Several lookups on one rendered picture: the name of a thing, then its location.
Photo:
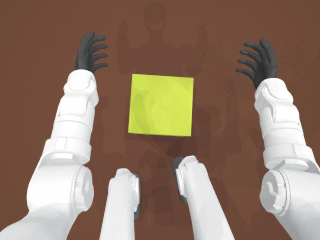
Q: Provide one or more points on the robot left forearm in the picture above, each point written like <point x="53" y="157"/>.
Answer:
<point x="69" y="143"/>

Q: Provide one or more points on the carton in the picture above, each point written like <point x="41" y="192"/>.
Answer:
<point x="161" y="105"/>

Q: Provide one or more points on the left robot upper arm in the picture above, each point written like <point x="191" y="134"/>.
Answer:
<point x="57" y="195"/>

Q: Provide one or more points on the right robot shin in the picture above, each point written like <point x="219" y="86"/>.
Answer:
<point x="191" y="159"/>

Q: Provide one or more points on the left robot hand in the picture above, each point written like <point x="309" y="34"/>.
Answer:
<point x="85" y="58"/>

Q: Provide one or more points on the robot right forearm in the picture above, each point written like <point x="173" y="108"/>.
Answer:
<point x="282" y="133"/>

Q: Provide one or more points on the right robot hand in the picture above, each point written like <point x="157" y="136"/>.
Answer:
<point x="266" y="60"/>

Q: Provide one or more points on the right robot upper arm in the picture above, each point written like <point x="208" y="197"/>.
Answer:
<point x="293" y="197"/>

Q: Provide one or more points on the robot left thigh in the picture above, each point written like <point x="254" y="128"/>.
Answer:
<point x="118" y="220"/>

